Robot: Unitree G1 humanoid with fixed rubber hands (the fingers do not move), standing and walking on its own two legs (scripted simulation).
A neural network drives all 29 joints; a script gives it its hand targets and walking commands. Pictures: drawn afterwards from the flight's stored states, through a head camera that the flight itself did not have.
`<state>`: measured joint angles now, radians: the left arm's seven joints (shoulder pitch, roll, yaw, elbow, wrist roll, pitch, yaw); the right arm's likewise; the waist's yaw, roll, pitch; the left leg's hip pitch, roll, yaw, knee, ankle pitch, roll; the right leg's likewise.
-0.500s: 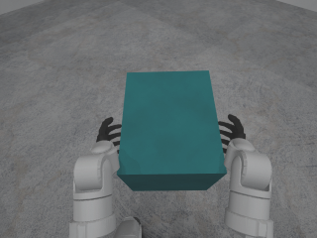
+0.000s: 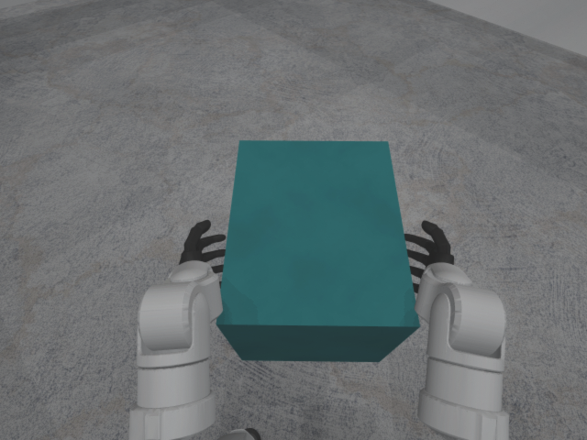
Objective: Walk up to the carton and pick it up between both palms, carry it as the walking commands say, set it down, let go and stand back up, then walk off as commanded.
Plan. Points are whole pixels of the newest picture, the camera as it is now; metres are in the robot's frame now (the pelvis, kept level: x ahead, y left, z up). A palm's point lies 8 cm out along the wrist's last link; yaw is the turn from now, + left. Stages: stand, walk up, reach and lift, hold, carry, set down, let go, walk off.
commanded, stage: carry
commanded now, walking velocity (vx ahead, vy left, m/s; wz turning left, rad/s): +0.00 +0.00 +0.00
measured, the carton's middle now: (312, 255) +0.39 +0.02 +0.00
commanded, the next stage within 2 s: none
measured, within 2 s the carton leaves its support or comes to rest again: neither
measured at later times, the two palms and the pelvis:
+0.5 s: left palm (251, 422) +0.14 +0.07 +0.07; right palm out of the picture +0.15 -0.22 +0.08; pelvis -0.15 -0.07 +0.00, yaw +1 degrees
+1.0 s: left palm out of the picture +0.06 +0.10 +0.06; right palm out of the picture +0.07 -0.20 +0.07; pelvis -0.23 -0.06 -0.01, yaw +2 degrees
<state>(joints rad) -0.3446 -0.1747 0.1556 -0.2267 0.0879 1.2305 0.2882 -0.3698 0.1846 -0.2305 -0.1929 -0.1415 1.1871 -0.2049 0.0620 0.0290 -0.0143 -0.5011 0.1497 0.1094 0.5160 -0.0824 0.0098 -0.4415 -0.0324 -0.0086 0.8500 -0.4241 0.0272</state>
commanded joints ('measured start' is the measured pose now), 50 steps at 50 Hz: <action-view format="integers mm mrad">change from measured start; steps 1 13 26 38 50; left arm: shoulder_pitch -507 -584 -649 -455 -488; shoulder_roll -1020 -1036 -982 -932 -910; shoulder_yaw -730 -616 -648 -525 -519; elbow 66 108 76 366 324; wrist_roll -442 -395 -334 -241 -199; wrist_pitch -2 -36 -165 -199 -270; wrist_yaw -471 -482 -473 -498 -472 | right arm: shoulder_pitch -335 -670 -497 -411 -385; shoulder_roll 948 1001 988 900 885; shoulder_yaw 670 806 665 578 553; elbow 70 23 172 303 388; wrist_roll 389 533 396 288 272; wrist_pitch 20 32 -110 -163 -204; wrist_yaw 398 414 424 401 430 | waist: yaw -67 -58 -60 -64 -56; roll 224 -267 -20 -72 -66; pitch -446 -273 -306 -352 -371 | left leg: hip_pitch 441 1 192 144 160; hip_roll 133 -119 -73 -70 -81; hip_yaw -139 -20 -77 -133 -67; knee -157 176 -77 -118 -64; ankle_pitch -232 -321 -421 -525 -484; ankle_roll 12 -54 -16 39 -18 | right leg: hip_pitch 98 245 53 5 -5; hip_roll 59 -163 -126 -54 -74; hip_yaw -121 39 138 -6 102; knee -394 -448 -561 -471 -506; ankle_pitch -9 405 -167 -172 -208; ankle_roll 14 -106 -76 -40 -84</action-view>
